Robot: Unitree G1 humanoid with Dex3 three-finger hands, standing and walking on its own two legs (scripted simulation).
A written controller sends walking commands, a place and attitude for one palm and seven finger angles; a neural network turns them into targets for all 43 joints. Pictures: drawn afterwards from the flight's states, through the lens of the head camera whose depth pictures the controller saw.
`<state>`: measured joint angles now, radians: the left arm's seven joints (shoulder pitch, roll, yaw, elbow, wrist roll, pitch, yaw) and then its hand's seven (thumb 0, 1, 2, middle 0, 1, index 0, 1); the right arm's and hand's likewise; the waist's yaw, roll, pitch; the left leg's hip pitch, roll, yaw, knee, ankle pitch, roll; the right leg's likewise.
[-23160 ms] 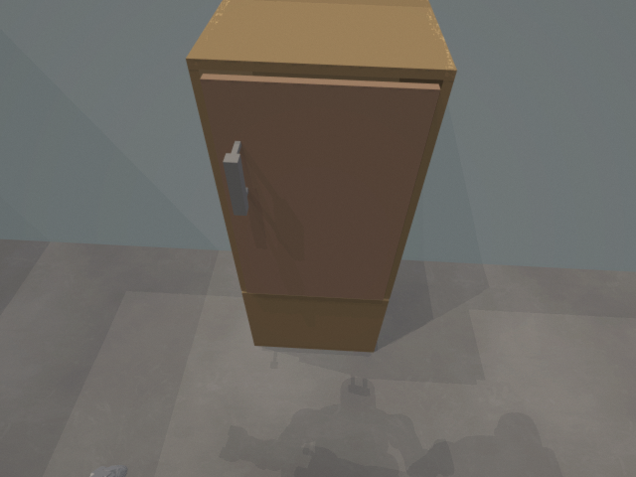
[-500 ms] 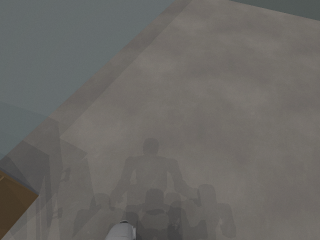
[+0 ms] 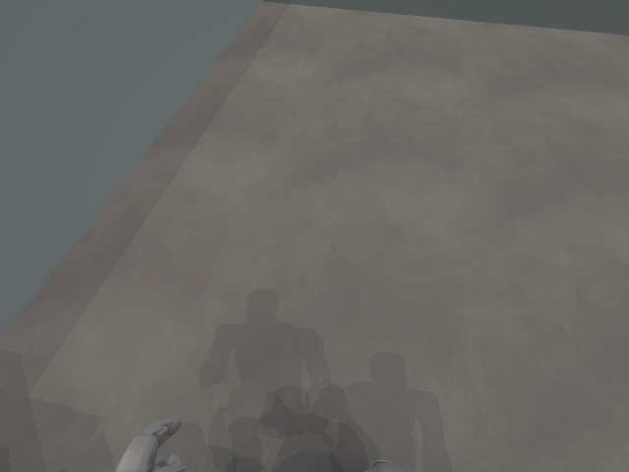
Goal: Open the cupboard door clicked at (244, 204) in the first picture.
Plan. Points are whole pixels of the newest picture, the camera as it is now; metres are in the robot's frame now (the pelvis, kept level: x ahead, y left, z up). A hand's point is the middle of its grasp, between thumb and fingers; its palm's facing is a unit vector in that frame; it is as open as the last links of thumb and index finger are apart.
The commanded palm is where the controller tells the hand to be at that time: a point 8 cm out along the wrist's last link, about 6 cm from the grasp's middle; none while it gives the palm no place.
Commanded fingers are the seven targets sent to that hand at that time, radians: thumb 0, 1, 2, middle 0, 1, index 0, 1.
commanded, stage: walk to a spot facing it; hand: left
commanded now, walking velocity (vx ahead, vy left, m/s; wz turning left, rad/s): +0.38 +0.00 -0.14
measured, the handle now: out of the picture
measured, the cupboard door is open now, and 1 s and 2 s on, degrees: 49 49 49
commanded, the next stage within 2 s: turn to face it in 0.62 s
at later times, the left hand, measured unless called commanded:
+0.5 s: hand (202, 378) +0.27 +0.20 -0.16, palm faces -0.03 -0.99 -0.16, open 7.4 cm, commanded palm none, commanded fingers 0.00 0.90 0.90 -0.20 -0.30 -0.20 -0.30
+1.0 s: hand (264, 260) +0.50 +0.12 -0.16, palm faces +0.00 -0.98 -0.19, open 7.3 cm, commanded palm none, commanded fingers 0.00 0.90 0.90 -0.20 -0.30 -0.20 -0.30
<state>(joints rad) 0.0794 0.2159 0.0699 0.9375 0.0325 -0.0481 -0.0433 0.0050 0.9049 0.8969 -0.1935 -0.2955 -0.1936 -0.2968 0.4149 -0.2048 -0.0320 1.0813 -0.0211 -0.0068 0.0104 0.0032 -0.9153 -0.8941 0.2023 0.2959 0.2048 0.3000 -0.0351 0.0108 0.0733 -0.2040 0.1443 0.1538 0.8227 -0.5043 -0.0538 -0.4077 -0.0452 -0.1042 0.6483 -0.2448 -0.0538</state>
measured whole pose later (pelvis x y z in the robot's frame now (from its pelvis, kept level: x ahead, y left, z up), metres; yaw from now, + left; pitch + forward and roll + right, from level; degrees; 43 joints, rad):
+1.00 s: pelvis +0.45 -0.06 +0.02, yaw -1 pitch +1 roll +0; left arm 0.21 0.18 0.05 1.04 0.02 -0.05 0.01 -0.01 0.93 0.90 -0.20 -0.30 -0.20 -0.30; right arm 0.22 -0.16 -0.04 1.05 -0.01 0.01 0.01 0.01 -0.93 -0.89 0.20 0.30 0.20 0.30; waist -0.02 -0.02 0.07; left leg -0.49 0.08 0.14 0.77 -0.30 -0.04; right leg -0.14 -0.05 -0.23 0.44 -0.30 -0.02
